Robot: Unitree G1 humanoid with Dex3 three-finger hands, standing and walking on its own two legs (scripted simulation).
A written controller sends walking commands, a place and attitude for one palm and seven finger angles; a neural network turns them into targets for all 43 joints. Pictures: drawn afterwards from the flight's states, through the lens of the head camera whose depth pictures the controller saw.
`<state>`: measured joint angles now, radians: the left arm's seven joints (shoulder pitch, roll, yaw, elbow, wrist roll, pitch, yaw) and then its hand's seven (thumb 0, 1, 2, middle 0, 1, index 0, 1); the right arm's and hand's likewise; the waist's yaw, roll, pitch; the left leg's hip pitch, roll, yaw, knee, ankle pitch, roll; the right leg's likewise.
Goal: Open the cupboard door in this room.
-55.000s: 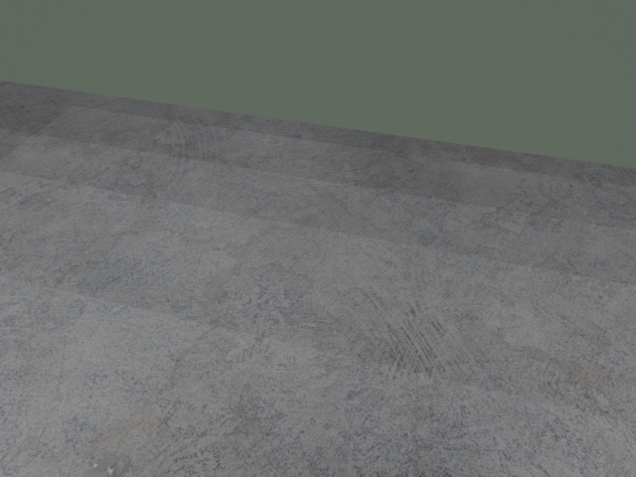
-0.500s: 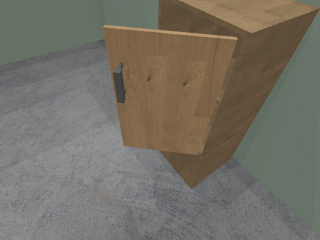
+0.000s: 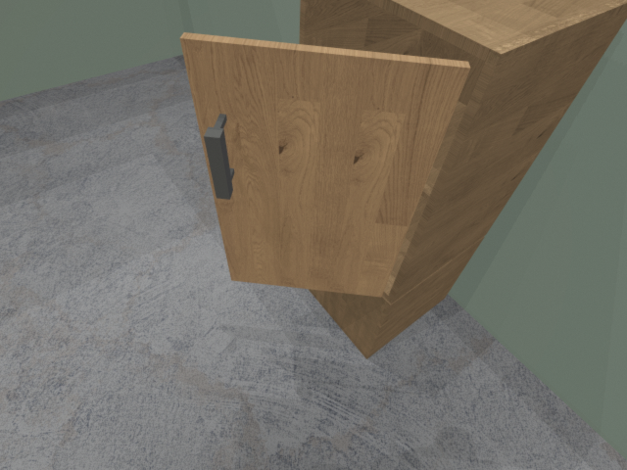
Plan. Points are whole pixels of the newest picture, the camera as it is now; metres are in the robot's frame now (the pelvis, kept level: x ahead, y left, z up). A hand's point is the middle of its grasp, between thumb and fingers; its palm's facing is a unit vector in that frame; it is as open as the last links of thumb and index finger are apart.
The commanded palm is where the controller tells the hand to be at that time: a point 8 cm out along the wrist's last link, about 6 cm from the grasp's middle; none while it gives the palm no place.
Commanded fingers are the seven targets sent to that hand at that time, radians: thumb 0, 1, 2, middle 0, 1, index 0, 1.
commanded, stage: come to a stop and stand still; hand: left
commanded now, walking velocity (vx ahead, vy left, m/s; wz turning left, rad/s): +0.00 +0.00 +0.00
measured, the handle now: (223, 157) +0.54 +0.19 +0.07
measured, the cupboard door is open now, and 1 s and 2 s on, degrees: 47 47 47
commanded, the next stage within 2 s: look again from close up in 0.46 s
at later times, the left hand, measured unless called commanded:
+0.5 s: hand out of the picture -0.02 +0.21 -0.15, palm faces -0.01 -0.96 -0.27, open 7.4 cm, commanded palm none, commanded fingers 0.00 0.90 0.90 -0.20 -0.30 -0.20 -0.30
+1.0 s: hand out of the picture +0.01 +0.16 -0.16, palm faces +0.00 -0.98 -0.22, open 7.3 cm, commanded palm none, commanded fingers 0.00 0.90 0.90 -0.20 -0.30 -0.20 -0.30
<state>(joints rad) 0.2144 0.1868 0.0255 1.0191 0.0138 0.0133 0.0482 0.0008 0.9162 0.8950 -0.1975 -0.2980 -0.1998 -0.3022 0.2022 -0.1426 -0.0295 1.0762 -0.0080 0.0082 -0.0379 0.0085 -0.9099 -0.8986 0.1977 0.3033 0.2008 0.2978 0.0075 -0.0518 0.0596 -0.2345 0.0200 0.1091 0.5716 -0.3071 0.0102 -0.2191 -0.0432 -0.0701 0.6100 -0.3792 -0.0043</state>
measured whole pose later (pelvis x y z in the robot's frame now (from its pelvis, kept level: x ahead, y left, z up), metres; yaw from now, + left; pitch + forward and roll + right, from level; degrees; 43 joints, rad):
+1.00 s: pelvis -0.01 -0.02 +0.01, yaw +0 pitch +0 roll +1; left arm 0.24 0.17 -0.01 1.10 0.01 -0.02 0.02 0.00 0.91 0.90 -0.20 -0.30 -0.20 -0.30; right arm 0.25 -0.16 0.01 1.11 -0.02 -0.02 -0.02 0.01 -0.91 -0.90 0.20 0.30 0.20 0.30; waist 0.00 0.01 0.04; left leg -0.19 0.03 0.10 0.43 -0.24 -0.01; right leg -0.18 -0.02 -0.06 0.48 -0.30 -0.02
